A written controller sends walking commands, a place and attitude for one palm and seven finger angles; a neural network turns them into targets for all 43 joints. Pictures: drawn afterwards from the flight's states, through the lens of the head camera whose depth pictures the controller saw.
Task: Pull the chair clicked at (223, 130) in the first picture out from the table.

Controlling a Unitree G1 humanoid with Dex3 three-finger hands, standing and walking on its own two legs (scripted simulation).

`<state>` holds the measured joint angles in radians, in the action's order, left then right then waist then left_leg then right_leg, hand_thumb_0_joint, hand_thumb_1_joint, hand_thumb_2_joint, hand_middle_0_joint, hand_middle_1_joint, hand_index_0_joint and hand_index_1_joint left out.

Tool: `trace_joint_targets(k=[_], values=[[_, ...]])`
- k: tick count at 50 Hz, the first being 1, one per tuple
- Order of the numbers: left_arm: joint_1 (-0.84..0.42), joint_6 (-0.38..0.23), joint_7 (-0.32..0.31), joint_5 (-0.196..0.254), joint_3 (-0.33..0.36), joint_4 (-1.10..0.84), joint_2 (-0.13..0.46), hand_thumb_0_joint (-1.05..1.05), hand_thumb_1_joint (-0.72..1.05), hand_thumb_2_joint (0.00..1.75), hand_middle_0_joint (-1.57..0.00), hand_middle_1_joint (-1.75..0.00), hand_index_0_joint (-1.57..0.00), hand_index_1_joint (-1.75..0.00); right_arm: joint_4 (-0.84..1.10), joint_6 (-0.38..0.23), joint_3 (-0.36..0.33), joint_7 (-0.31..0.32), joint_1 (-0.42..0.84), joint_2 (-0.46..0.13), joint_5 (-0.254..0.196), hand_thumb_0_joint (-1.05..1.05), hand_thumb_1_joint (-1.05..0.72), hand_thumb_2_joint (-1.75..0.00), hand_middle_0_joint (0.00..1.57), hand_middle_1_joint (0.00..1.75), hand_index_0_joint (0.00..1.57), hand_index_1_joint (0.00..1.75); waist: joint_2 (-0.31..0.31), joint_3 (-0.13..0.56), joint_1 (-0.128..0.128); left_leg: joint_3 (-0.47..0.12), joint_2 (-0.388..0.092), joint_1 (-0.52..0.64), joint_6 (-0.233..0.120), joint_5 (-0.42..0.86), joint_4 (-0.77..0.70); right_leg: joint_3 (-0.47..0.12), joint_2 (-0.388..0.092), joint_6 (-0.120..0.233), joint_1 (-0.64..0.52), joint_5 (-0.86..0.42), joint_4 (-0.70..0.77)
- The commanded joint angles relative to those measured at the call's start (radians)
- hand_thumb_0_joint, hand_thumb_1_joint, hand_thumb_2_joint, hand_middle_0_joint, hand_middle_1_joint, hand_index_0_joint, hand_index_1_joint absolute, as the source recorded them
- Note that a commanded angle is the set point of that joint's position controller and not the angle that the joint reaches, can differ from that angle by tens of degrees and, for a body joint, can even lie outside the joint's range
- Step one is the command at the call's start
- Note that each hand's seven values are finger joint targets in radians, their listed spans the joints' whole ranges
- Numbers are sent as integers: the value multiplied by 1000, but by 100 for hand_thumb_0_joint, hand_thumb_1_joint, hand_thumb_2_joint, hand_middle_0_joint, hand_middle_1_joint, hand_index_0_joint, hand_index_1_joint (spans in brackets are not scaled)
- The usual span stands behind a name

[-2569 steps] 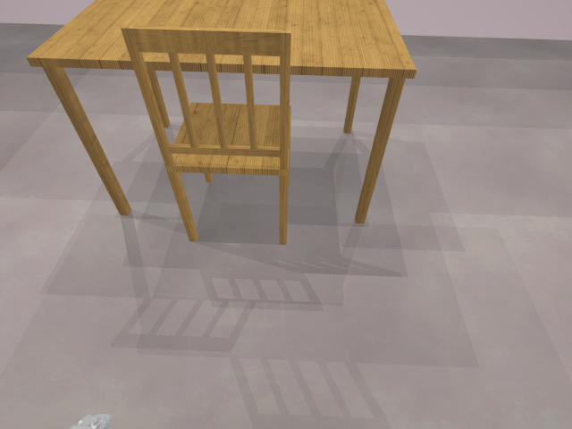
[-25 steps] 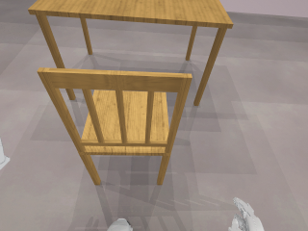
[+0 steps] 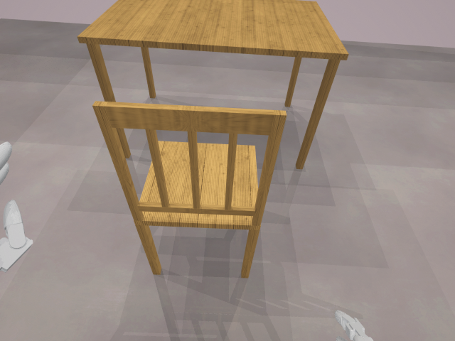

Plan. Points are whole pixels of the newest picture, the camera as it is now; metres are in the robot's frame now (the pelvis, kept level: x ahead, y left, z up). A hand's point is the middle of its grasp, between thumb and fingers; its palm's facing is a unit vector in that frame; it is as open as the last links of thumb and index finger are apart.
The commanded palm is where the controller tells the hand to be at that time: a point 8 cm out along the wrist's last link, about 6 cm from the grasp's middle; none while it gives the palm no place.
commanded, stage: stop stepping back and stand still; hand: left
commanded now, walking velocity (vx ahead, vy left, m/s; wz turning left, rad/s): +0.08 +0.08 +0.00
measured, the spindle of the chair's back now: (194, 173) +0.56 +0.12 -0.09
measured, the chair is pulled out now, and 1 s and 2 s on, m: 0.59 0.59 0.59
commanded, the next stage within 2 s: let the arm hang, fingers relaxed in 0.06 s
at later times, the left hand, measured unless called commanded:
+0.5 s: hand out of the picture +0.08 +0.18 -0.17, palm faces +0.07 -0.99 -0.16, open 6.7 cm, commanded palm none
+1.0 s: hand out of the picture +0.01 +0.16 -0.17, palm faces +0.03 -0.98 -0.18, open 7.4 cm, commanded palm none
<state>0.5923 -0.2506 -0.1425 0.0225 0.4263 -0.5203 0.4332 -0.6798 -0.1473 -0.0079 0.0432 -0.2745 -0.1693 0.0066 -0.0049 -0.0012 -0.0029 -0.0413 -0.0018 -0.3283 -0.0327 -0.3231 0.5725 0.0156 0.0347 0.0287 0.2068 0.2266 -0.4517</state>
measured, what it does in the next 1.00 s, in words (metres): stands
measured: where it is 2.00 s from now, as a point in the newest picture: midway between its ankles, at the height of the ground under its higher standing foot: outside the picture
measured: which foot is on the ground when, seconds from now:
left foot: down 0.00-1.00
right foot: down 0.00-1.00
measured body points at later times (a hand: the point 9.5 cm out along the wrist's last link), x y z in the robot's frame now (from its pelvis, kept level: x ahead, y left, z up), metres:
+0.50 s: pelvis +0.02 +0.01 +0.00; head +0.04 +0.03 +0.45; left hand +0.08 +0.23 -0.16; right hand +0.06 -0.23 -0.14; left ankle +0.06 +0.11 -0.74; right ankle +0.02 -0.12 -0.74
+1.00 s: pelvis +0.03 +0.00 +0.00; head +0.04 -0.01 +0.45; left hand +0.01 +0.21 -0.15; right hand +0.02 -0.21 -0.16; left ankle +0.06 +0.11 -0.74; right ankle +0.02 -0.12 -0.74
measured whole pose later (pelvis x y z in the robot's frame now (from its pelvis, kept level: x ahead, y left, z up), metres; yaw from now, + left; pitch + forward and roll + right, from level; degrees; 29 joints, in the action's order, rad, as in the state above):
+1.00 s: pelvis +0.03 +0.00 +0.00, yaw +1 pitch -1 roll +0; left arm 0.35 0.01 -0.04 -0.01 -0.03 1.05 0.12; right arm -1.08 0.00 0.00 0.02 -0.32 -0.13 0.01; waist -0.03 -0.04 0.00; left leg -0.04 0.02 -0.25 -0.01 -0.19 0.47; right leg 0.02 0.01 0.01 0.17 0.27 -0.46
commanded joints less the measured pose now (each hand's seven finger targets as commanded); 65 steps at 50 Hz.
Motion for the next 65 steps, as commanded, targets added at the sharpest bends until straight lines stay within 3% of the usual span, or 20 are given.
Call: trace_joint_targets(k=[1, 4, 7, 8, 9, 10, 13, 14, 15, 17, 20, 24, 26, 28, 39, 41, 44, 51, 55, 65], values=[[-102, -39, -32, 18, 121, -55, 162, 0, 90, 90, -20, -30, -20, -30, 129, -56, -56, 29, 99, -148, -17, 0, -90, -90, 20, 30, 20, 30, 7, 33, -29, -62, -44, 96, -24, -86, -116, -200, -146, 45, 97, 252, 174], [-137, -31, -26, 7, 87, -55, 141, 0, 90, 90, -20, -30, -20, -30, 149, -52, -55, 34, 130, -158, -21, 0, -90, -90, 20, 30, 20, 30, -28, -45, -21, -129, -86, 20, -38, -198, -235, -145, -90, 12, 86, 274, 139], [-171, -35, -25, -5, 80, -86, 144, 0, 90, 90, -20, -30, -20, -30, 155, -59, -53, 36, 139, -151, -24, 0, -90, -90, 20, 30, 20, 30, -41, -61, -14, -145, -97, -26, -38, -215, -284, -132, -78, -4, 22, 207, 133], [-159, 167, 109, -87, -287, 638, -117, 0, 90, 90, -20, -30, -20, -30, -45, -17, -66, -58, 97, -231, 2, 0, -90, -90, 20, 30, 20, 30, -16, -64, -45, -154, -104, -64, -38, 161, -97, -53, -109, 10, 153, -60, -100], [-120, 236, 127, -62, -291, 678, -179, 0, 90, 90, -20, -30, -20, -30, -51, 47, -49, -56, 50, -139, 0, 0, -90, -90, 20, 30, 20, 30, -32, 11, -12, -116, -109, -44, -32, 204, -141, -38, -95, -10, 99, -15, -94], [-132, 254, 129, -59, -317, 701, -189, 0, 90, 90, -20, -30, -20, -30, -35, 71, -40, -52, 65, -143, 9, 0, -90, -90, 20, 30, 20, 30, -16, 19, 4, -132, -123, -95, -35, 72, -161, -43, -98, -7, 76, 101, -75], [-228, 246, 119, -62, -338, 852, -134, 0, 90, 90, -20, -30, -20, -30, -29, 101, -30, -47, 40, -133, 21, 0, -90, -90, 20, 30, 20, 30, 228, 16, 2, -96, -40, -52, -20, 172, -71, -118, -159, 38, 36, -11, 20], [-254, 246, 118, -59, -347, 910, -120, 0, 90, 90, -20, -30, -20, -30, -47, 111, -29, -46, 28, -140, 20, 0, -90, -90, 20, 30, 20, 30, 248, 20, -7, -84, -29, 1, -14, 213, -59, -123, -175, 54, 48, -36, 31], [-272, 248, 116, -54, -358, 968, -116, 0, 90, 90, -20, -30, -20, -30, -71, 114, -28, -43, 22, -144, 19, 0, -90, -90, 20, 30, 20, 30, 204, 27, -11, -83, -34, 49, -11, 262, -66, -120, -172, 57, 54, -66, 28], [-283, 254, 114, -47, -380, 1085, -112, 0, 90, 90, -20, -30, -20, -30, -120, 114, -18, -40, 25, -152, 18, 0, -90, -90, 20, 30, 20, 30, 29, -5, -1, -122, -70, 48, -21, 318, -138, -84, -123, 27, 39, -62, -5], [-248, 252, 110, -38, -400, 1253, -105, 0, 90, 90, -20, -30, -20, -30, -182, 115, -7, -30, 15, -144, 9, 0, -90, -90, 20, 30, 20, 30, -136, 6, 11, -120, -75, 64, -20, 290, -178, -80, -105, 9, -19, -50, 20], [-217, 249, 105, -39, -392, 1347, -154, 0, 90, 90, -20, -30, -20, -30, -231, 123, -19, -18, -38, -91, 12, 0, -90, -90, 20, 30, 20, 30, -202, 48, 5, -122, -82, 106, -22, 215, -198, -58, -104, 20, -43, -53, 53], [-227, 249, 109, -36, -402, 1383, -154, 0, 90, 90, -20, -30, -20, -30, -248, 130, -19, -16, -53, -94, 7, 0, -90, -90, 20, 30, 20, 30, -114, 4, 5, -133, -88, 85, -27, 158, -216, -50, -99, 20, -32, -36, 74], [-228, 250, 110, -35, -410, 1418, -155, 0, 90, 90, -20, -30, -20, -30, -269, 132, -20, -17, -73, -104, 7, 0, -90, -90, 20, 30, 20, 30, -76, -19, 2, -136, -88, 73, -27, 115, -223, -56, -105, 20, -19, -13, 82], [-178, 248, 103, -29, -432, 1528, -170, 0, 90, 90, -20, -30, -20, -30, -354, 134, -9, -14, -133, -81, 1, 0, -90, -90, 20, 30, 20, 30, 29, -57, -2, -107, -74, 93, -28, 114, -204, -77, -121, 28, 26, 13, 98], [-178, 249, 102, -29, -434, 1535, -172, 0, 90, 90, -20, -30, -20, -30, -364, 136, -8, -12, -131, -74, 0, 0, -90, -90, 20, 30, 20, 30, 27, -102, 0, -105, -73, 72, -29, 99, -208, -76, -116, 30, 45, 29, 106], [-165, 248, 99, -30, -432, 1542, -187, 0, 90, 90, -20, -30, -20, -30, -373, 132, -7, -11, -136, -63, 1, 0, -90, -90, 20, 30, 20, 30, 15, -78, 0, -102, -74, 88, -29, 106, -206, -80, -118, 29, 45, 21, 96], [-171, 245, 96, -31, -428, 1543, -205, 0, 90, 90, -20, -30, -20, -30, -387, 133, -6, -9, -137, -35, 1, 0, -90, -90, 20, 30, 20, 30, 12, -117, 3, -89, -68, 68, -27, 132, -195, -77, -118, 35, 52, 7, 101], [-173, 243, 96, -29, -426, 1546, -216, 0, 90, 90, -20, -30, -20, -30, -391, 130, -6, -6, -143, -27, 3, 0, -90, -90, 20, 30, 20, 30, -24, -95, 1, -85, -67, 83, -22, 150, -184, -86, -120, 36, 41, -8, 98], [-181, 239, 96, -27, -424, 1542, -222, 0, 90, 90, -20, -30, -20, -30, -394, 128, -7, 0, -150, -23, 2, 0, -90, -90, 20, 30, 20, 30, -1, -69, -1, -82, -73, 110, -21, 219, -168, -83, -121, 39, 13, -69, 97]])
